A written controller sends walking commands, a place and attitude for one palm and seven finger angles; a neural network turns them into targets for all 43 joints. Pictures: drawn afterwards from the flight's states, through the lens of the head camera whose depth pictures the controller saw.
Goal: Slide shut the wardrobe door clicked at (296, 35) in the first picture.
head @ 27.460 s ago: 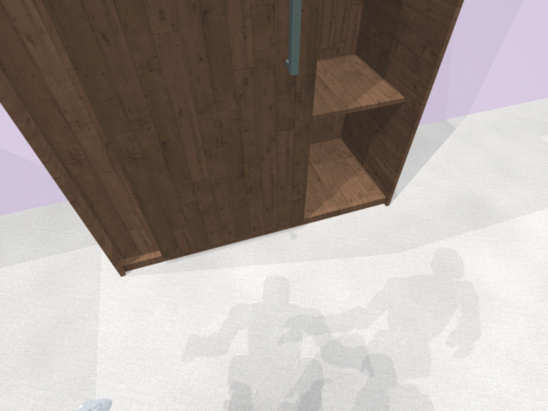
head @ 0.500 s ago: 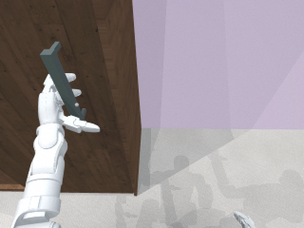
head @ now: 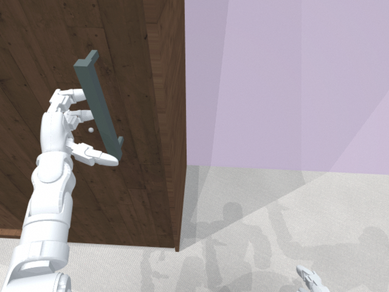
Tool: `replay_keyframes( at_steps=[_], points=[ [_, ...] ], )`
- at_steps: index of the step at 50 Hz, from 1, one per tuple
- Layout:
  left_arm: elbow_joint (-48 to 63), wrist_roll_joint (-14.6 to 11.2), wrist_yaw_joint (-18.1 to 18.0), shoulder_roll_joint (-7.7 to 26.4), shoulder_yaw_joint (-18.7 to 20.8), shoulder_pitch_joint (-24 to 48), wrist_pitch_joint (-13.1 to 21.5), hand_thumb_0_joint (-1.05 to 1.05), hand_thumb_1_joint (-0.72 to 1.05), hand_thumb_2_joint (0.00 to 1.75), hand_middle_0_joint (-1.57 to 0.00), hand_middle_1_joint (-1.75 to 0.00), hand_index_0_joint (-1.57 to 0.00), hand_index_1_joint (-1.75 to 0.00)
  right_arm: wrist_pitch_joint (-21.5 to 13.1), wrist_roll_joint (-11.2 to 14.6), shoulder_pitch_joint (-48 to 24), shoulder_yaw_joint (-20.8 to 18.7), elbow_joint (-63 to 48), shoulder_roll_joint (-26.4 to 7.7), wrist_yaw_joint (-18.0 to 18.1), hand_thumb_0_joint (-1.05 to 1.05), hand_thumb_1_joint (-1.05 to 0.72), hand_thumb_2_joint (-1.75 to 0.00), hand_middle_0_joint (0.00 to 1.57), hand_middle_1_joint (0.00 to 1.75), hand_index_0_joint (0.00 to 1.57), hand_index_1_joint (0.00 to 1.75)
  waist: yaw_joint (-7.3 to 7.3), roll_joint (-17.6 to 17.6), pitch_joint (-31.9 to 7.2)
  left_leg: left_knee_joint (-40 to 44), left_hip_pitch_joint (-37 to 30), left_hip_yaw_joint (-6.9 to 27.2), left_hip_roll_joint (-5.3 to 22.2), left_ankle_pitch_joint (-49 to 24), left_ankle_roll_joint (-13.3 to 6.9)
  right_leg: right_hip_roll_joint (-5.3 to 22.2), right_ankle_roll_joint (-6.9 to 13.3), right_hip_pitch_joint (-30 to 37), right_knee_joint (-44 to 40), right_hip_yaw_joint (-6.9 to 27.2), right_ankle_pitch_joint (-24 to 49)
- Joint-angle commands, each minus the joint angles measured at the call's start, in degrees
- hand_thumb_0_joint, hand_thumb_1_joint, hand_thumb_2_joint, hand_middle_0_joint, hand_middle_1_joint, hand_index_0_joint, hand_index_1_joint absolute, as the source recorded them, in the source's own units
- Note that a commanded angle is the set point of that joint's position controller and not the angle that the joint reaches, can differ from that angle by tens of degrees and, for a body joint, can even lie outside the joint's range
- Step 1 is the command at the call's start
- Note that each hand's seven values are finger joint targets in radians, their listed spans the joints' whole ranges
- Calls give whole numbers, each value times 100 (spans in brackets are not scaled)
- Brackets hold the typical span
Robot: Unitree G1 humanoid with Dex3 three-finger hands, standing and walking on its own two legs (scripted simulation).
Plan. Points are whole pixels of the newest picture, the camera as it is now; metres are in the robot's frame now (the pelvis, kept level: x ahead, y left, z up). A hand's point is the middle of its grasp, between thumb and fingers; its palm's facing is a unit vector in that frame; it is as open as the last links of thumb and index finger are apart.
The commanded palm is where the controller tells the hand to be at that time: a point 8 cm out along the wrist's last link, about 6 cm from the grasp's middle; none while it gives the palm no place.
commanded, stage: slip the hand off the handle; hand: left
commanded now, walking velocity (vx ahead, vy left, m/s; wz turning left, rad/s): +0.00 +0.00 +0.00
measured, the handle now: (106, 111) +0.42 +0.22 +0.16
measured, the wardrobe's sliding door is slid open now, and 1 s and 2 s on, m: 0.00 0.00 0.00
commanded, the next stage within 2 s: draw the hand back to the body in 0.74 s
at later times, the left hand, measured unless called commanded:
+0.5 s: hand (62, 159) +0.30 +0.27 +0.15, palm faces +0.34 -0.93 -0.12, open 14.7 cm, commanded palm +0.26 +0.30 +0.15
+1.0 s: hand (53, 189) +0.24 +0.25 +0.14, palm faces +0.13 -0.99 -0.09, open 14.7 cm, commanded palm +0.20 +0.30 +0.16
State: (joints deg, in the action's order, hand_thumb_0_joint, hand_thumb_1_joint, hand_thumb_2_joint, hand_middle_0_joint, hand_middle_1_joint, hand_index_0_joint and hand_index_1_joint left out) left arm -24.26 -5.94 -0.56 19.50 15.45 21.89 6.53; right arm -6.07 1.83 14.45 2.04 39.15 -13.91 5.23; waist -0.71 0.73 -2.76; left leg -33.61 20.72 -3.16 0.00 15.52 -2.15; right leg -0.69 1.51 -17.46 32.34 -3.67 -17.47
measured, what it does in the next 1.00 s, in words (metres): stands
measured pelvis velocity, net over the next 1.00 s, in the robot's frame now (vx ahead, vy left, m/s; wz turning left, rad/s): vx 0.00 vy -0.01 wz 0.03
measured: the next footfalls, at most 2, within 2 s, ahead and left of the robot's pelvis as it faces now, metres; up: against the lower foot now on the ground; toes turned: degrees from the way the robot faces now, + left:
none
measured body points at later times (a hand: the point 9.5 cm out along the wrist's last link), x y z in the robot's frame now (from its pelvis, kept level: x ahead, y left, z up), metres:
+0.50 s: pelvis +0.00 +0.00 +0.00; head -0.01 -0.01 +0.45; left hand +0.28 +0.31 +0.15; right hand +0.16 -0.25 -0.09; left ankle +0.02 +0.09 -0.73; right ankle -0.01 -0.10 -0.73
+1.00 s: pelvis +0.00 -0.01 +0.00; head -0.03 -0.02 +0.45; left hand +0.23 +0.31 +0.15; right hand +0.19 -0.23 -0.07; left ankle +0.02 +0.09 -0.73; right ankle -0.01 -0.10 -0.73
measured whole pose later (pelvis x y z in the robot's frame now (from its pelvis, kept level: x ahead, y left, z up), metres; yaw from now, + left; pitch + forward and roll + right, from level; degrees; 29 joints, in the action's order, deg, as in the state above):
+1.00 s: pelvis +0.00 -0.01 +0.00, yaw +2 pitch -1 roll -1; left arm -2.2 -18.6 19.0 22.5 20.6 -3.4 -2.3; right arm -12.7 3.4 12.7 4.3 38.3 -14.3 7.7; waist -3.7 2.8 -2.7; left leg -33.6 16.6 -1.0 0.4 15.5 -1.4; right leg -1.4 2.2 -12.0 30.7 -5.6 -17.3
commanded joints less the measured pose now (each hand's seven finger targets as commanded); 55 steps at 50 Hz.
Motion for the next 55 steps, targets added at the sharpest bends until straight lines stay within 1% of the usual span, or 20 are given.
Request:
replay_keyframes(
  at_steps=[1, 2, 3, 6, 9, 20, 25, 28, 32, 35, 39, 40, 43, 44, 46, 47, 49, 51, 52, 55],
  points=[
    [989, -64, -44, 1605, 687, 2290, 431, 0, -55, 20, -25, -115, -25, -115, -248, 11, -241, -292, -712, -821, 124, 0, -90, -90, 20, 30, 20, 30, 33, 222, -1357, 393, -972, 428, 106, -1065, 3, 23, 23, -82, -440, 280, 1078],
    [938, -55, -30, 1782, 813, 2251, 453, 0, -55, 20, -25, -115, -25, -115, -232, 10, -207, -283, -691, -837, 127, 0, -90, -90, 20, 30, 20, 30, 14, 197, -1374, 400, -902, 428, 106, -1051, 6, 14, 28, -10, -434, 278, 1048],
    [964, -109, 20, 1527, 684, 1977, 459, 0, -55, 20, -25, -115, -25, -115, -245, 21, -238, -286, -766, -801, 106, 0, -90, -90, 20, 30, 20, 30, -33, 233, -1409, 412, -919, 416, 101, -1092, 4, 14, 29, 9, -418, 268, 1081],
    [1323, -219, 82, 1359, 636, 1399, 503, 0, -55, 20, -25, -115, -25, -115, -302, 35, -272, -311, -881, -806, 48, 0, -90, -90, 20, 30, 20, 30, -138, 204, -1511, 408, -981, 425, 129, -1263, 22, -10, 36, 84, -359, 231, 1193],
    [1661, -265, 103, 1376, 669, 1201, 506, 0, -55, 20, -25, -115, -25, -115, -341, 36, -317, -319, -915, -826, 32, 0, -90, -90, 20, 30, 20, 30, -113, 94, -1368, 422, -926, 395, 138, -1096, -11, -22, 10, 40, -404, 244, 1083],
    [2619, -475, 235, 1494, 1028, 99, 399, 0, -55, 20, -25, -115, -25, -115, -484, 30, -588, -279, -951, -755, 76, 0, -90, -90, 20, 30, 20, 30, -203, 288, -1135, 431, -819, 280, 79, -913, -21, -8, -11, 144, -479, 288, 991],
    [3018, -607, 443, 1122, 691, -177, 321, 0, -55, 20, -25, -115, -25, -115, -615, 55, -676, -246, -999, -719, 125, 0, -90, -90, 20, 30, 20, 30, -122, 276, -941, 429, -936, 363, 75, -754, -24, -21, -23, -56, -516, 244, 844],
    [3064, -656, 505, 1221, 780, -340, 220, 0, -55, 20, -25, -115, -25, -115, -655, 72, -707, -222, -979, -731, 158, 0, -90, -90, 20, 30, 20, 30, -127, 228, -803, 443, -848, 378, 59, -583, -22, 0, -31, -89, -577, 265, 674],
    [3419, -693, 548, 1295, 930, -745, 176, 0, -55, 20, -25, -115, -25, -115, -722, 46, -750, -203, -999, -691, 165, 0, -90, -90, 20, 30, 20, 30, -230, 340, -893, 413, -912, 361, 36, -746, -9, 3, -13, 47, -548, 268, 830],
    [3587, -792, 600, 1242, 1042, -1235, 166, 0, -55, 20, -25, -115, -25, -115, -754, 43, -807, -188, -1057, -654, 141, 0, -90, -90, 20, 30, 20, 30, -300, 228, -856, 400, -844, 341, 22, -861, 1, 8, -26, 114, -529, 246, 981],
    [3925, -837, 648, 1155, 900, -1088, 204, 0, -55, 20, -25, -115, -25, -115, -832, 40, -846, -156, -1029, -647, 160, 0, -90, -90, 20, 30, 20, 30, -200, 391, -722, 368, -876, 365, 15, -760, 5, 7, -35, -29, -547, 252, 888],
    [3819, -850, 636, 1295, 1076, -1151, 199, 0, -55, 20, -25, -115, -25, -115, -840, 29, -816, -165, -988, -648, 178, 0, -90, -90, 20, 30, 20, 30, -231, 348, -688, 383, -827, 387, 19, -684, 16, 5, -31, -36, -560, 254, 790],
    [3764, -859, 683, 1271, 985, -951, 204, 0, -55, 20, -25, -115, -25, -115, -871, 41, -860, -146, -944, -660, 224, 0, -90, -90, 20, 30, 20, 30, -153, 321, -610, 380, -785, 406, 13, -543, 5, 24, -42, -108, -606, 283, 611],
    [3347, -1139, 1304, 1223, 607, -1079, -96, 0, -55, 20, -25, -115, -25, -115, -914, 126, -784, -101, -917, -804, 264, 0, -90, -90, 20, 30, 20, 30, 16, 388, -740, 474, -892, 430, 50, -438, -18, 68, -45, 204, -700, 331, 677],
    [3627, -1356, 1863, 1757, 1003, -840, -369, 0, -55, 20, -25, -115, -25, -115, -987, 186, -908, -91, -1030, -782, 375, 0, -90, -90, 20, 30, 20, 30, -142, 388, -932, 475, -949, 455, 37, -637, -72, 94, -51, 498, -758, 373, 952],
    [3621, -1437, 2084, 1822, 1029, -836, -511, 0, -55, 20, -25, -115, -25, -115, -1021, 199, -923, -60, -1063, -777, 388, 0, -90, -90, 20, 30, 20, 30, -152, 536, -951, 467, -1003, 465, 30, -719, -72, 96, -44, 564, -756, 374, 1037],
    [3491, -1601, 2497, 1990, 1220, -976, -722, 0, -55, 20, -25, -115, -25, -115, -1119, 215, -973, -23, -1120, -776, 374, 0, -90, -90, 20, 30, 20, 30, -185, 347, -878, 486, -1048, 523, 41, -912, -80, 101, -61, 641, -785, 364, 1312],
    [3405, -1767, 2650, 2036, 1500, -1281, -796, 0, -55, 20, -25, -115, -25, -115, -1176, 207, -968, -13, -1186, -751, 286, 0, -90, -90, 20, 30, 20, 30, -287, 196, -812, 469, -980, 557, 32, -1029, -55, 100, -73, 657, -763, 359, 1434],
    [3432, -1850, 2614, 2085, 1698, -1509, -793, 0, -55, 20, -25, -115, -25, -115, -1209, 198, -965, -26, -1228, -736, 215, 0, -90, -90, 20, 30, 20, 30, -378, 304, -788, 453, -940, 570, 26, -1043, -17, 99, -44, 687, -753, 368, 1398],
    [3461, -1898, 2456, 1722, 1593, -2043, -846, 0, -55, 20, -25, -115, -25, -115, -1260, 235, -938, -57, -1301, -740, 95, 0, -90, -90, 20, 30, 20, 30, -358, 95, -620, 494, -906, 534, 49, -930, 1, 53, -57, 452, -727, 231, 1204]
  ],
)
